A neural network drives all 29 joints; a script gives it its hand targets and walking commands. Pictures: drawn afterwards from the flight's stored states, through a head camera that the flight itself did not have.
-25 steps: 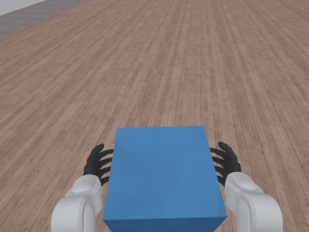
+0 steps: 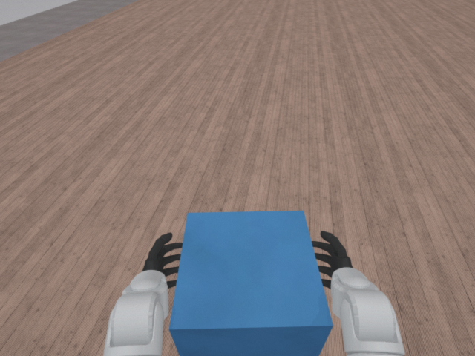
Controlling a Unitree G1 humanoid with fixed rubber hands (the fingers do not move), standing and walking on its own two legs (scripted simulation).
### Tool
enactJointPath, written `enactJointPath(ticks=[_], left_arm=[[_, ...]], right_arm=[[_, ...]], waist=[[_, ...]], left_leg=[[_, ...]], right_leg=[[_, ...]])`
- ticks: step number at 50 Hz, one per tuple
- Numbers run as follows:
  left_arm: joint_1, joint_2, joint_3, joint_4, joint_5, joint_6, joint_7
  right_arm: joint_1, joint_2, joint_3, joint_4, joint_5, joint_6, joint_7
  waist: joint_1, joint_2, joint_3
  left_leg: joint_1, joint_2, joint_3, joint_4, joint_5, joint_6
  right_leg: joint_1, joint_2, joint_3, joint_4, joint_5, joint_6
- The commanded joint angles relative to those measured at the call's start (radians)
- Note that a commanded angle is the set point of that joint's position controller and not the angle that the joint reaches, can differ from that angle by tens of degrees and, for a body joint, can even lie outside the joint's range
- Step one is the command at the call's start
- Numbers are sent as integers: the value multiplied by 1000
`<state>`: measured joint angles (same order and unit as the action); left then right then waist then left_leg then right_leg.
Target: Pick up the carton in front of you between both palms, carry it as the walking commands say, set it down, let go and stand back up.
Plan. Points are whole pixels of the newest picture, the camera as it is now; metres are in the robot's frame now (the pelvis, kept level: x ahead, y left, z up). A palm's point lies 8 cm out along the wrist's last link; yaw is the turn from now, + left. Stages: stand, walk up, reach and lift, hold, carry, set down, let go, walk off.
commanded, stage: carry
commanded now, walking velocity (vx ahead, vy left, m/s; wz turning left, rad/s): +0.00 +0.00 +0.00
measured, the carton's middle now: (247, 298) +0.26 +0.00 -0.04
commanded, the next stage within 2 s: hold in 0.56 s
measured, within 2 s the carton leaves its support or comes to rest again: neither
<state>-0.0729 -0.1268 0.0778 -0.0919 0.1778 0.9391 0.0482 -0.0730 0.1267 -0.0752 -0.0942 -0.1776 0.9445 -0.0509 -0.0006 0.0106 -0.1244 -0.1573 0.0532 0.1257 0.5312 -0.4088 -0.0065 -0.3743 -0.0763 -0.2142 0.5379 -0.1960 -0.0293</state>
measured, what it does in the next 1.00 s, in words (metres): stands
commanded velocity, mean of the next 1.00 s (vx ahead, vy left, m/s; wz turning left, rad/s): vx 0.00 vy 0.00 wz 0.00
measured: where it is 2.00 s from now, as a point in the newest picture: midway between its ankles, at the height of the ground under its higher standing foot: outside the picture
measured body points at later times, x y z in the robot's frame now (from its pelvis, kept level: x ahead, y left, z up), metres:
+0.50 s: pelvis -0.02 +0.01 +0.00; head -0.04 +0.00 +0.45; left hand +0.27 +0.16 +0.03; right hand +0.27 -0.14 +0.03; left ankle -0.08 +0.11 -0.73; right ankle +0.05 -0.11 -0.73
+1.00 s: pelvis -0.05 -0.01 +0.01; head -0.07 -0.03 +0.46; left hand +0.23 +0.17 +0.04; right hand +0.26 -0.13 +0.03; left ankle -0.08 +0.11 -0.73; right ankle +0.05 -0.12 -0.73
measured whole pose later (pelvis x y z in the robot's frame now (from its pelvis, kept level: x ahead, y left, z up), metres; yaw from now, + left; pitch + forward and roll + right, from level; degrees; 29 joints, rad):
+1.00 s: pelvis -0.05 -0.01 +0.01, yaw +6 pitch -7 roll +0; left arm -0.23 -0.15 0.20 0.26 0.24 0.65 0.01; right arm -0.21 0.14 -0.16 0.18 -0.27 0.71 -0.03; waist 0.00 0.05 0.06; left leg -0.02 -0.01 -0.06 0.42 -0.28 0.00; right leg -0.17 0.00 0.00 0.37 -0.08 0.01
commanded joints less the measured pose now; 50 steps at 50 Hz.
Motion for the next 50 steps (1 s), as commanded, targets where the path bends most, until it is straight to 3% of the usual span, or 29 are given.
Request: enactJointPath(ticks=[1,7,12,18,28,29,30,31,33,34,35,43,50], left_arm=[[-400,-681,-461,-11,-192,-100,-151],[-491,-714,-398,164,-153,-245,-186],[-574,-824,-434,226,-168,-327,-222],[-551,-916,-507,166,-205,-283,-244],[-537,-899,-478,163,-195,-245,-246],[-452,-934,-445,196,-189,-263,-251],[-459,-880,-431,177,-164,-288,-239],[-462,-884,-419,172,-146,-291,-235],[-488,-883,-427,177,-160,-300,-230],[-463,-871,-419,196,-148,-301,-227],[-470,-872,-414,198,-146,-305,-228],[-572,-909,-431,251,-173,-317,-265],[-618,-943,-393,319,-158,-327,-285]], right_arm=[[-407,680,460,-16,194,-103,155],[-495,711,394,158,152,-246,192],[-574,817,432,222,164,-328,228],[-557,912,515,157,208,-285,246],[-540,895,482,154,195,-245,247],[-430,891,473,120,202,-247,248],[-449,857,465,83,196,-264,239],[-483,861,475,75,182,-264,240],[-483,862,479,100,189,-271,231],[-499,851,481,77,189,-275,236],[-509,860,490,75,187,-276,238],[-510,896,460,168,153,-282,243],[-579,943,454,222,155,-280,273]], waist=[[-1,1,-156],[0,-2,-149],[0,-7,-174],[0,-8,-219],[0,-6,-187],[-4,105,-49],[-4,87,-112],[13,46,-93],[5,48,-103],[7,51,-102],[14,19,-108],[-19,22,-53],[-4,18,-26]], left_leg=[[-94,105,-78,-105,275,21],[-113,99,-83,-120,192,27],[-109,93,-86,-117,185,31],[-86,94,-84,-88,259,31],[-108,96,-87,-91,250,34],[-216,-92,-244,-189,521,42],[-181,-74,-263,-192,509,50],[-126,-93,-251,-184,519,44],[-154,-91,-258,-199,536,36],[-87,-102,-253,-208,511,39],[-56,-106,-251,-204,537,37],[-164,-98,-248,-259,285,40],[-269,-94,-244,-289,121,65]], right_leg=[[198,-98,122,-53,234,0],[191,-99,127,-73,172,3],[202,-99,129,-75,171,3],[217,-103,124,-58,239,1],[197,-103,125,-60,223,6],[549,166,265,-66,420,-18],[598,146,292,-80,398,-15],[539,151,289,-89,414,-1],[609,154,292,-89,449,7],[555,161,284,-95,434,16],[536,171,275,-99,435,24],[590,179,270,-125,241,23],[645,165,273,-132,150,33]])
